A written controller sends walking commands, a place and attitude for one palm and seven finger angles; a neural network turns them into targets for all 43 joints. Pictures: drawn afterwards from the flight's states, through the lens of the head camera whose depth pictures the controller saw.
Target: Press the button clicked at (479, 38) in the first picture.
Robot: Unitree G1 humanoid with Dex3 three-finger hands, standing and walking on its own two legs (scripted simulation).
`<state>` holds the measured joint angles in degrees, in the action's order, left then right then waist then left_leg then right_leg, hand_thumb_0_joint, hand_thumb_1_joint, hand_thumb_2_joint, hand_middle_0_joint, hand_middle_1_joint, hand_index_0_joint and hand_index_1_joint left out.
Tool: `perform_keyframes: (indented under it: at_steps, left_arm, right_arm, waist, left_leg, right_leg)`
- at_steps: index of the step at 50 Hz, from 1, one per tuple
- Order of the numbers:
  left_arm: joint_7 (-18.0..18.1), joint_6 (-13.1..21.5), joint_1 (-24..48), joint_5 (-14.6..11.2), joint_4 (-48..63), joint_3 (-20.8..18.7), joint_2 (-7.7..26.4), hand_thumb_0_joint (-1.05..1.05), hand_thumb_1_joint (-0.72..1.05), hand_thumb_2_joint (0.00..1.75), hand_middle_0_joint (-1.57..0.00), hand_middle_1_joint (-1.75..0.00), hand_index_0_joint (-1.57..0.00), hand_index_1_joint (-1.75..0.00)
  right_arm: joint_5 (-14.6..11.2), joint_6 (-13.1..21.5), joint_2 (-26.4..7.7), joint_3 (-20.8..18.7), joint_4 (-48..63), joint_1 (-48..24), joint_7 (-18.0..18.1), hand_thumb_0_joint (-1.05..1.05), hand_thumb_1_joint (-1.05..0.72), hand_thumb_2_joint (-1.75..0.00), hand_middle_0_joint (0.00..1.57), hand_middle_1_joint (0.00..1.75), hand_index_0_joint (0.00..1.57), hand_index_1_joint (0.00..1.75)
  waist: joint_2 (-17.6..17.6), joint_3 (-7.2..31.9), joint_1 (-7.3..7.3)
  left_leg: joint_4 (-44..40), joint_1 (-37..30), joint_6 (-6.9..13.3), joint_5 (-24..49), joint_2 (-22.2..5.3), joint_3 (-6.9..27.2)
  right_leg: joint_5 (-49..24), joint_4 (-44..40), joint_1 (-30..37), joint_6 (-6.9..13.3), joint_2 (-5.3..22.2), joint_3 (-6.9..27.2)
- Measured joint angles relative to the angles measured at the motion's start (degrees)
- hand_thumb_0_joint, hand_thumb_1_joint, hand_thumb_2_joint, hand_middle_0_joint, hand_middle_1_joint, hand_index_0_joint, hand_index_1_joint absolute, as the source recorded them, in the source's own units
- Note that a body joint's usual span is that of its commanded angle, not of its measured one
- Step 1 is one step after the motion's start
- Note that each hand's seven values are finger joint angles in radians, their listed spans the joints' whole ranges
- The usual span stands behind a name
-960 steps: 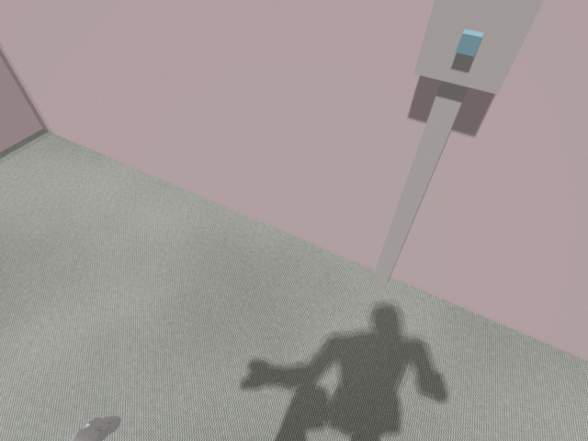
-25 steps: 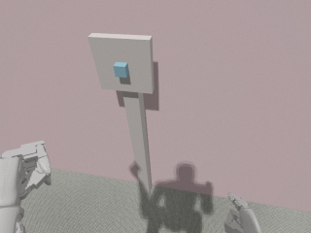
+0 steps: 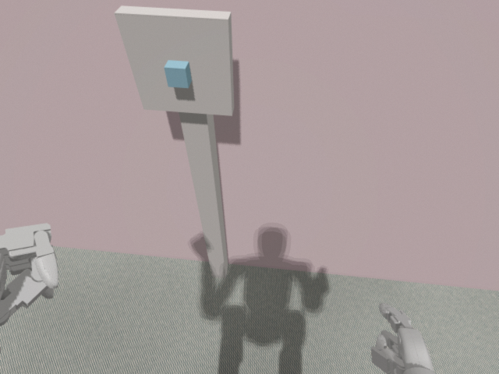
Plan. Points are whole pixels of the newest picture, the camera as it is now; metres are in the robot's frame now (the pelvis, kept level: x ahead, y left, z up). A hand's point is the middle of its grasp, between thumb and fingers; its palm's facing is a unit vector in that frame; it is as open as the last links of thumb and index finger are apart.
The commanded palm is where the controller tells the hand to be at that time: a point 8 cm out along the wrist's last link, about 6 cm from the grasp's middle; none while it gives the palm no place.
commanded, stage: step back with the hand held close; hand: left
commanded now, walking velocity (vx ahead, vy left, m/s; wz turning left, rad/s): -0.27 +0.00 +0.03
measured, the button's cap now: (178, 73) +0.55 +0.17 +0.20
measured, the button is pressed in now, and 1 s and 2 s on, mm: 0 0 0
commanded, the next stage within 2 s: stop stepping back and stand still in 0.80 s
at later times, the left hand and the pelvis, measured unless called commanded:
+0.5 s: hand out of the picture +0.11 +0.28 +0.17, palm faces +0.43 -0.79 -0.44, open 3.1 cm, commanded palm +0.03 +0.32 +0.18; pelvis -0.08 +0.03 -0.01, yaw +4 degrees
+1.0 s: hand out of the picture -0.02 +0.27 +0.17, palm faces +0.28 -0.83 -0.48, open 3.1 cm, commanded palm -0.08 +0.31 +0.18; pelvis -0.21 +0.03 -0.01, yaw -1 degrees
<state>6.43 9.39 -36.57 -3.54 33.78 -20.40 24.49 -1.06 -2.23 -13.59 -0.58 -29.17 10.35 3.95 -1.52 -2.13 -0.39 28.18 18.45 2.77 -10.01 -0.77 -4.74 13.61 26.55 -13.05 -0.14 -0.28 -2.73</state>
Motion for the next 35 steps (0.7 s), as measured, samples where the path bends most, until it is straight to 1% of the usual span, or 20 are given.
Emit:
perform_keyframes:
  at_steps: [6, 9, 12, 14, 15, 17, 19, 21, 23, 25, 26, 28, 30, 31, 32, 33, 35]
  left_arm:
    - [0.77, 1.89, 0.35, 0.88, -0.07, 0.03, -1.01, 0.02, 0.89, 0.90, -1.31, -1.50, -1.31, -1.50]
    - [1.08, 2.82, 0.59, 1.57, -0.26, 0.00, -1.50, 0.02, 0.89, 0.90, -1.31, -1.50, -1.31, -1.50]
    - [1.48, 3.59, 0.57, 1.85, 0.07, -0.16, -1.78, 0.02, 0.89, 0.90, -1.31, -1.50, -1.31, -1.50]
    - [1.96, 4.21, 0.21, 1.75, 1.01, -0.42, -1.68, 0.02, 0.89, 0.90, -1.31, -1.50, -1.31, -1.50]
    - [2.22, 4.57, 0.16, 1.74, 1.55, -0.45, -1.67, 0.02, 0.89, 0.90, -1.31, -1.50, -1.31, -1.50]
    - [2.60, 5.14, 0.44, 1.85, 2.22, -0.14, -1.87, 0.02, 0.89, 0.90, -1.31, -1.50, -1.31, -1.50]
    - [2.80, 5.36, 1.03, 2.13, 2.17, 0.09, -2.14, 0.02, 0.89, 0.90, -1.31, -1.50, -1.31, -1.50]
    - [2.62, 5.30, 2.64, 2.83, 1.23, -0.14, -2.14, 0.02, 0.89, 0.90, -1.31, -1.50, -1.31, -1.50]
    - [2.32, 5.35, 4.51, 3.03, 0.03, -0.87, -1.39, 0.02, 0.89, 0.90, -1.31, -1.50, -1.31, -1.50]
    - [2.24, 5.66, 4.82, 2.66, -0.43, -2.00, -0.61, 0.02, 0.89, 0.90, -1.31, -1.50, -1.31, -1.50]
    - [2.23, 5.78, 4.38, 2.33, -0.28, -2.52, -0.35, 0.02, 0.89, 0.90, -1.31, -1.50, -1.31, -1.50]
    - [2.20, 5.92, 2.92, 1.46, 0.56, -3.05, -0.11, 0.02, 0.89, 0.90, -1.31, -1.50, -1.31, -1.50]
    - [1.95, 5.98, 1.64, 0.64, 1.65, -2.81, -0.10, 0.02, 0.89, 0.90, -1.31, -1.50, -1.31, -1.50]
    - [1.84, 6.12, 1.15, 0.38, 2.36, -2.72, 0.07, 0.02, 0.89, 0.90, -1.31, -1.50, -1.31, -1.50]
    - [1.82, 6.44, 0.69, 0.18, 3.33, -2.92, 0.51, 0.02, 0.90, 0.90, -1.31, -1.50, -1.31, -1.50]
    - [1.54, 6.90, 1.23, 0.26, 3.46, -1.93, -0.21, 0.02, 0.90, 0.90, -1.31, -1.50, -1.31, -1.50]
    - [0.96, 7.12, 2.30, 0.56, 3.38, 0.33, -1.06, 0.02, 0.89, 0.90, -1.31, -1.50, -1.31, -1.50]
  right_arm:
    - [0.29, 1.97, 0.31, 0.62, 0.43, 0.81, 0.05, 0.01, -0.90, -0.90, 0.20, 0.30, 0.20, 0.30]
    - [0.58, 2.98, 0.46, 0.73, 0.29, 1.54, 0.11, 0.01, -0.90, -0.90, 0.20, 0.30, 0.20, 0.30]
    - [0.80, 3.93, 0.67, 0.83, -0.45, 2.30, 0.09, 0.01, -0.90, -0.90, 0.20, 0.30, 0.20, 0.30]
    - [0.94, 4.56, 0.79, 0.99, -1.16, 2.60, -0.02, 0.01, -0.90, -0.90, 0.20, 0.30, 0.20, 0.30]
    - [1.02, 4.90, 0.75, 1.05, -1.61, 2.66, -0.05, 0.01, -0.90, -0.90, 0.20, 0.30, 0.20, 0.30]
    - [1.24, 5.40, 0.57, 1.09, -2.79, 2.69, 0.06, 0.01, -0.90, -0.90, 0.20, 0.30, 0.20, 0.30]
    - [1.36, 5.72, 0.54, 1.15, -3.66, 2.79, 0.35, 0.01, -0.90, -0.90, 0.20, 0.30, 0.20, 0.30]
    - [1.59, 6.22, 0.79, 1.04, -3.93, 2.95, 0.75, 0.01, -0.90, -0.90, 0.20, 0.30, 0.20, 0.30]
    - [2.03, 6.70, 1.60, 0.74, -4.34, 3.09, 0.74, 0.01, -0.90, -0.90, 0.20, 0.30, 0.20, 0.30]
    - [2.11, 7.02, 2.59, 0.74, -4.73, 3.03, 0.09, 0.01, -0.90, -0.90, 0.20, 0.30, 0.20, 0.30]
    - [2.13, 7.22, 3.01, 0.82, -4.71, 2.98, -0.28, 0.01, -0.90, -0.90, 0.20, 0.30, 0.20, 0.30]
    - [2.12, 7.81, 3.65, 1.03, -4.49, 2.59, -0.98, 0.01, -0.90, -0.90, 0.20, 0.30, 0.20, 0.30]
    - [2.16, 8.44, 4.00, 1.19, -4.19, 1.64, -1.64, 0.01, -0.90, -0.90, 0.20, 0.30, 0.20, 0.30]
    - [2.20, 8.62, 4.14, 1.32, -3.92, 0.89, -1.91, 0.01, -0.90, -0.90, 0.20, 0.30, 0.20, 0.30]
    - [2.17, 8.69, 4.28, 1.57, -3.54, -0.15, -2.13, 0.01, -0.90, -0.90, 0.20, 0.30, 0.20, 0.30]
    - [2.09, 8.64, 3.81, 1.60, -4.01, -1.55, -2.18, 0.01, -0.90, -0.90, 0.20, 0.30, 0.20, 0.30]
    - [2.25, 8.08, 3.24, 1.72, -5.82, -2.96, -1.73, 0.01, -0.90, -0.90, 0.20, 0.30, 0.20, 0.30]
  waist:
    - [-0.21, 0.39, 0.20]
    - [-0.51, 0.32, 0.31]
    - [-0.49, 0.19, 0.15]
    - [0.04, -0.06, -0.17]
    - [0.23, -0.29, -0.34]
    - [0.12, -0.55, -0.49]
    - [-0.13, -0.36, -0.37]
    - [-0.88, -0.29, 0.37]
    - [-1.26, 0.19, 0.99]
    - [-1.01, 1.25, 1.00]
    - [-0.79, 1.87, 0.86]
    - [-0.27, 3.03, 0.33]
    - [0.39, 3.74, -0.51]
    - [1.18, 3.77, -1.09]
    - [2.73, 3.54, -1.99]
    - [2.13, 2.66, -2.72]
    - [0.84, 1.14, -3.11]
  left_leg:
    - [1.59, 2.58, 0.74, 1.16, 0.08, 0.52]
    - [2.57, 4.08, 0.91, 1.00, 0.24, 1.31]
    - [3.39, 5.43, 0.74, -0.47, 0.58, 2.05]
    - [4.47, 6.28, 0.20, -1.52, 0.96, 2.16]
    - [5.25, 6.62, -0.03, -1.80, 1.11, 2.22]
    - [6.53, 6.97, 0.16, -1.40, 1.11, 2.41]
    - [6.70, 7.04, 1.37, 0.08, 0.90, 2.33]
    - [5.58, 7.10, 2.69, 2.78, 0.67, 2.86]
    - [3.39, 7.37, 3.05, 5.11, 0.78, 3.85]
    - [0.35, 7.73, 2.74, 6.93, 0.52, 4.00]
    - [-1.27, 8.02, 2.49, 7.95, 0.31, 3.79]
    - [-4.52, 8.75, 1.94, 10.35, -0.01, 3.13]
    - [-7.01, 9.85, 1.10, 12.67, -0.16, 2.07]
    - [-7.37, 10.73, 0.45, 13.35, 0.00, 1.13]
    - [-6.29, 12.16, -0.41, 13.01, 0.50, -0.36]
    - [-3.45, 13.73, -1.27, 10.93, -0.04, -0.31]
    - [3.01, 13.68, -2.90, 2.88, -0.39, 1.21]
  right_leg:
    - [-1.11, 1.37, -2.22, -0.25, 0.12, -0.57]
    - [-0.22, 2.26, -3.33, -0.10, -0.20, -0.70]
    - [0.42, 2.36, -4.13, 0.21, -0.44, -0.61]
    - [-2.23, 2.11, -4.56, 0.23, -0.18, -0.44]
    - [-3.47, 2.46, -4.80, 0.01, -0.08, -0.34]
    - [-3.06, 3.69, -5.07, -0.62, -0.18, -0.26]
    - [-0.52, 5.14, -5.54, -0.77, -0.55, 0.00]
    - [4.17, 10.54, -6.65, -0.67, -2.05, 1.39]
    - [8.32, 18.50, -7.35, -0.14, -3.57, 2.51]
    - [11.65, 22.02, -6.27, 0.44, -4.52, 2.61]
    - [12.82, 21.77, -5.07, 0.67, -4.70, 2.28]
    - [15.12, 17.31, -1.55, 1.23, -4.64, 1.28]
    - [15.45, 8.44, 2.93, 1.91, -4.20, 0.35]
    - [14.08, 3.14, 5.16, 2.34, -3.56, 0.51]
    - [11.82, -1.65, 6.81, 3.04, -2.15, 1.70]
    - [9.63, -2.58, 6.56, 2.32, -2.33, 2.34]
    - [8.15, -1.22, 6.76, 0.46, -3.21, 3.08]
